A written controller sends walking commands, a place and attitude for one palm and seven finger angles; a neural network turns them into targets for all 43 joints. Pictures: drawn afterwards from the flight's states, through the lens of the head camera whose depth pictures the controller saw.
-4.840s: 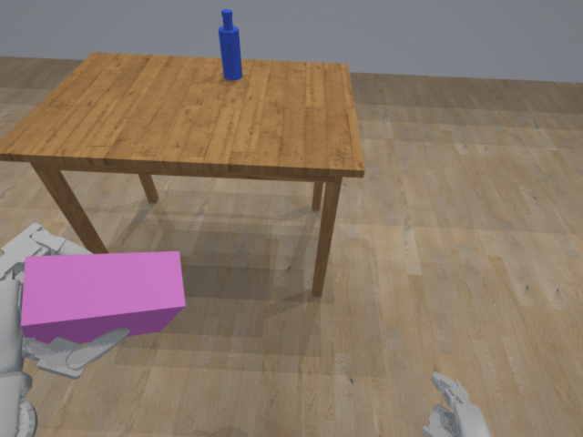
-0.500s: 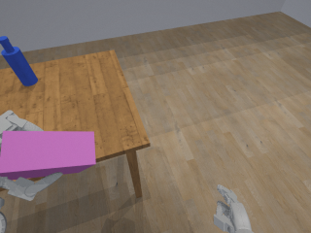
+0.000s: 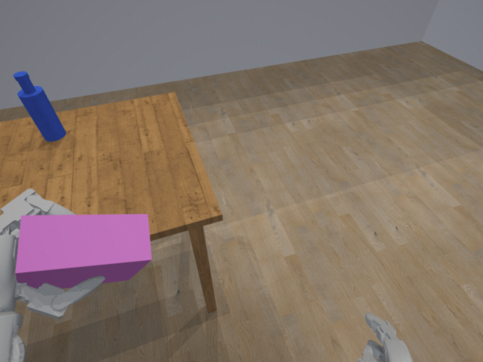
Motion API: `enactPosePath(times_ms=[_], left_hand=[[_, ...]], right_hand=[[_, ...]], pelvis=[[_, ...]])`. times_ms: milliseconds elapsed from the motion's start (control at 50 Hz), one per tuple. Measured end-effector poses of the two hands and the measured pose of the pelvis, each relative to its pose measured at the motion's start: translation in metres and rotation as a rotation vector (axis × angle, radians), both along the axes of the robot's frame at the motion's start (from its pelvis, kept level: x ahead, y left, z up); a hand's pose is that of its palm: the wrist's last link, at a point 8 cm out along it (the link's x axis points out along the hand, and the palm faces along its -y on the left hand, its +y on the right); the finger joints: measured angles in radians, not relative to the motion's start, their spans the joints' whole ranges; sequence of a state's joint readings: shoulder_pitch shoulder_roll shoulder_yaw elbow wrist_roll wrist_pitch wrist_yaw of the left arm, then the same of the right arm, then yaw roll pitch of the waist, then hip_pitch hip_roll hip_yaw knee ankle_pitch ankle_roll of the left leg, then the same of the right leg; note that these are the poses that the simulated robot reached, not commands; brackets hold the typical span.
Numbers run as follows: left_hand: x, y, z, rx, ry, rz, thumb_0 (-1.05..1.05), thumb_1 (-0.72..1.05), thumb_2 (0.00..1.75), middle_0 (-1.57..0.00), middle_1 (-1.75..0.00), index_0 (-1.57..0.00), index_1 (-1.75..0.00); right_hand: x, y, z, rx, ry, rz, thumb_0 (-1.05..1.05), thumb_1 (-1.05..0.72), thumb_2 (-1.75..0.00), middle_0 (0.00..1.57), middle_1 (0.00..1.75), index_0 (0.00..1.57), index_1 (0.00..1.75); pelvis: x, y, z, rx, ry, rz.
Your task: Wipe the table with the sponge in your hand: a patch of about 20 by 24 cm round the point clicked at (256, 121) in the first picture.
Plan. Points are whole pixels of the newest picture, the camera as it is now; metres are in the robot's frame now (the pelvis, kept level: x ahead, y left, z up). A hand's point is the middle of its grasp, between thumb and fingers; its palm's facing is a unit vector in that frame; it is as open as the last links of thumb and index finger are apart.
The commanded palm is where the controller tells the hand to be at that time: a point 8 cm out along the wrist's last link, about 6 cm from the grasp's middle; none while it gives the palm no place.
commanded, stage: come to a stop and stand still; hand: left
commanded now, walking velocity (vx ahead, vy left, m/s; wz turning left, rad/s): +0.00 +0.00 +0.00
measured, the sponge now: (104, 252) +0.22 +0.20 +0.14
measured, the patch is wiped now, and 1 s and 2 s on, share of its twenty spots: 0.00 0.00 0.00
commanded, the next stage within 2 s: look again from close up in 0.36 s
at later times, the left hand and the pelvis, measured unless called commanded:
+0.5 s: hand (46, 245) +0.21 +0.26 +0.17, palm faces +0.38 -0.79 -0.49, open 10.2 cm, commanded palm +0.14 +0.29 +0.18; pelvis -0.01 +0.01 +0.00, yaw +2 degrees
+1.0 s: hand (33, 205) +0.27 +0.30 +0.17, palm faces +0.39 -0.81 -0.43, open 10.2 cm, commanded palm +0.21 +0.34 +0.18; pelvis +0.05 +0.05 +0.00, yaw +0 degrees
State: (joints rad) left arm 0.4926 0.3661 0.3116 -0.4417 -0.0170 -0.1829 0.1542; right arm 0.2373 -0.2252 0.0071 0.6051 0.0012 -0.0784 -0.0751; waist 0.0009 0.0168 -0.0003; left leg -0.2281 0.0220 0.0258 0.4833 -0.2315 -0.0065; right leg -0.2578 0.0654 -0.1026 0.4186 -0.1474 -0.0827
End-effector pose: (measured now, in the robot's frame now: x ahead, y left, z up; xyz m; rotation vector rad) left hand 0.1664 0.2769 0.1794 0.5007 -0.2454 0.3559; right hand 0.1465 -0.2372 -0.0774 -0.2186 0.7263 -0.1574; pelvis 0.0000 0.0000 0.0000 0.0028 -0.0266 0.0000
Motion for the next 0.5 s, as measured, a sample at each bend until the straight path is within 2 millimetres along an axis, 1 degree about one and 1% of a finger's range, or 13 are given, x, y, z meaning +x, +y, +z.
enactPosePath(times_ms=[80,200,340,460,480,500], left_hand=[[-0.007,-0.003,-0.005,-0.022,0.019,0.011,-0.01,-0.50,1.00,-0.72,-1.35,-0.73,-1.35],[-0.009,-0.002,-0.008,-0.035,0.024,0.005,-0.01,-0.50,1.00,-0.72,-1.35,-0.73,-1.35],[-0.008,0.004,-0.002,-0.002,0.024,0.002,-0.01,-0.50,1.00,-0.72,-1.35,-0.73,-1.35],[-0.005,0.008,-0.006,-0.008,0.047,0.013,-0.01,-0.50,1.00,-0.72,-1.35,-0.73,-1.35],[0.000,0.011,-0.001,0.028,0.038,-0.002,-0.01,-0.50,1.00,-0.72,-1.35,-0.73,-1.35],[0.007,0.016,0.008,0.081,-0.002,-0.018,-0.01,-0.50,1.00,-0.72,-1.35,-0.74,-1.35]], right_hand=[[-0.004,0.005,-0.004,0.023,0.003,0.013,0.01,-0.90,-0.90,0.20,0.30,0.20,0.30],[-0.014,0.014,-0.007,0.026,0.030,0.023,0.01,-0.90,-0.90,0.20,0.30,0.20,0.30],[-0.022,0.019,-0.009,0.032,0.049,0.019,0.01,-0.90,-0.90,0.20,0.30,0.20,0.30],[-0.018,0.019,-0.011,0.031,0.058,0.015,0.01,-0.90,-0.90,0.20,0.30,0.20,0.30],[-0.017,0.020,-0.010,0.023,0.057,0.023,0.01,-0.90,-0.90,0.20,0.30,0.20,0.30],[-0.015,0.022,-0.010,0.023,0.052,0.045,0.01,-0.90,-0.90,0.20,0.30,0.20,0.30]], pelvis=[[-0.006,0.000,0.000,-0.005,0.001,-0.001],[-0.012,0.002,0.000,-0.008,-0.007,0.003],[-0.012,0.006,0.002,-0.004,-0.002,0.006],[-0.007,0.009,0.002,-0.006,0.004,0.006],[-0.008,0.009,0.001,-0.011,0.003,0.021],[-0.010,0.007,-0.001,-0.014,0.009,0.040]])
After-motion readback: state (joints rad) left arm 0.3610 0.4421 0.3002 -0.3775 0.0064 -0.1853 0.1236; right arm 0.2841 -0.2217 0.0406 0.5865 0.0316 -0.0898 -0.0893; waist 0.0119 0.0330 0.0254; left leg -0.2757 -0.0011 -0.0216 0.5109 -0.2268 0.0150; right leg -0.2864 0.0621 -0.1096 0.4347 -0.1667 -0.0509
